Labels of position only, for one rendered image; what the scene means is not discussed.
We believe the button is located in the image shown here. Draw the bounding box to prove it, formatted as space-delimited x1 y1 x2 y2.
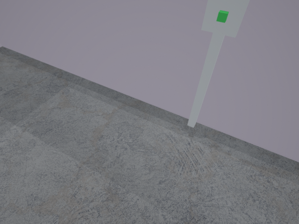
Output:
216 10 229 23

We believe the panel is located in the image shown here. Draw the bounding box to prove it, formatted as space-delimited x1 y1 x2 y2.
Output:
187 0 250 128

